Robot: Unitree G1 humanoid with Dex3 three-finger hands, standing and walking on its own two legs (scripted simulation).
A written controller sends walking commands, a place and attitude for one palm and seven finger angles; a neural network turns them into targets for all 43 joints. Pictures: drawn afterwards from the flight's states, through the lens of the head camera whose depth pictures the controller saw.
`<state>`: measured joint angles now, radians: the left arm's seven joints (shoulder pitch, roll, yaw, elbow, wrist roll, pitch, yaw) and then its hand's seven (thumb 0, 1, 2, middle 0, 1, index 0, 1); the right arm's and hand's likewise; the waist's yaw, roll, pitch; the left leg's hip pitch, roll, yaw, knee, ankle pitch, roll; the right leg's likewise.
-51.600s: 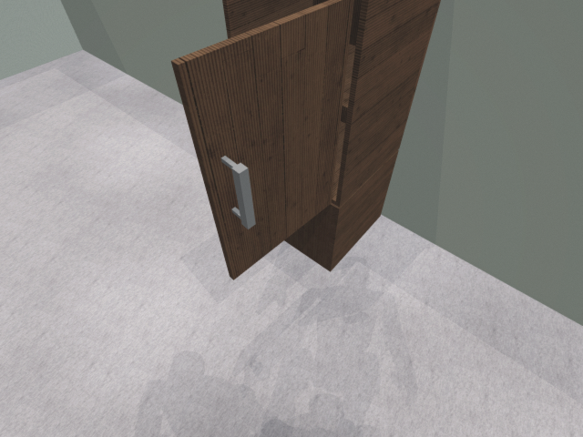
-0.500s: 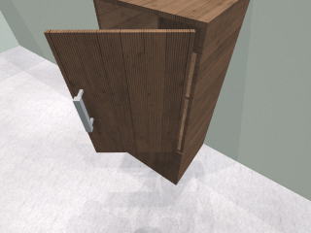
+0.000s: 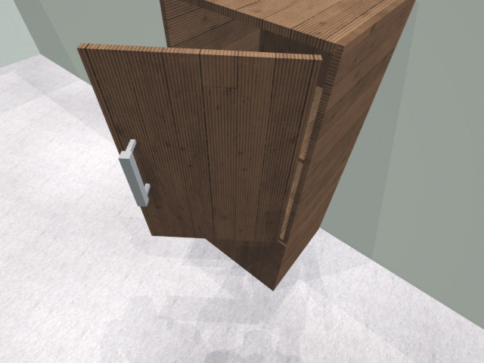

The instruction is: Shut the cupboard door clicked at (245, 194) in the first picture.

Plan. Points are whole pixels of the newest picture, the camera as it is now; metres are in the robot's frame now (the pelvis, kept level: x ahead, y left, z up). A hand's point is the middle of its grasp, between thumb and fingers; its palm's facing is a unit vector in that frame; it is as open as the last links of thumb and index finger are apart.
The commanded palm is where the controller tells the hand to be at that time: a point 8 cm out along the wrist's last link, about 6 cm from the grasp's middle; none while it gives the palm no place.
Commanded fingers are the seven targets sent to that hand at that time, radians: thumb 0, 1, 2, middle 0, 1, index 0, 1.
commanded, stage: look again from close up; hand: left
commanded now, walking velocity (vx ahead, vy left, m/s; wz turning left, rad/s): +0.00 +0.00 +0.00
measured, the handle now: (137, 174) +0.49 +0.27 -0.02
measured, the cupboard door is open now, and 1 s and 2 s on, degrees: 36 36 36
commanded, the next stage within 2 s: shuffle to correct the standing spot in 0.04 s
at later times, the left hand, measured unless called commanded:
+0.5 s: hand out of the picture +0.10 +0.23 -0.17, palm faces +0.00 -0.96 -0.29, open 7.4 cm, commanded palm none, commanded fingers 0.00 0.90 0.90 -0.20 -0.30 -0.20 -0.30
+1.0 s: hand out of the picture +0.08 +0.18 -0.17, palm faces -0.02 -0.97 -0.25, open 7.4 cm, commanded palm none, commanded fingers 0.00 0.90 0.90 -0.20 -0.30 -0.20 -0.30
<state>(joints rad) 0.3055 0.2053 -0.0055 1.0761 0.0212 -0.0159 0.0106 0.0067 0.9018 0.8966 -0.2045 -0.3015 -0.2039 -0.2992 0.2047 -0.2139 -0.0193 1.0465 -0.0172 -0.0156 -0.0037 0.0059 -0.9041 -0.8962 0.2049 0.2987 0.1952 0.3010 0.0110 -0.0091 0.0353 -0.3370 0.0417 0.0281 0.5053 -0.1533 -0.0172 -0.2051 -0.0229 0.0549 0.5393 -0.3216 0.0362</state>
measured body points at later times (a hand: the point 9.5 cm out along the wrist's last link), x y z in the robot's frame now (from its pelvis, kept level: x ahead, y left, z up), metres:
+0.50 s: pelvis +0.05 +0.02 -0.01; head +0.08 +0.01 +0.44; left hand +0.10 +0.28 -0.15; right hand +0.10 -0.23 -0.16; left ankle +0.07 +0.13 -0.73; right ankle -0.02 -0.15 -0.73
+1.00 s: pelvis +0.02 +0.00 -0.01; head +0.03 -0.02 +0.44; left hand +0.08 +0.24 -0.15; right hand +0.09 -0.24 -0.16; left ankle +0.07 +0.13 -0.73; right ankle -0.02 -0.15 -0.73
